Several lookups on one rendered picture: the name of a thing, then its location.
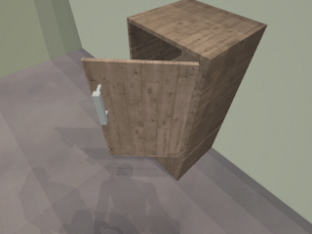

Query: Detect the handle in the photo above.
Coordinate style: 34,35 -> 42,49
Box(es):
92,84 -> 108,125

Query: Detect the cupboard door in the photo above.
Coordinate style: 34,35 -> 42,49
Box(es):
80,58 -> 199,158

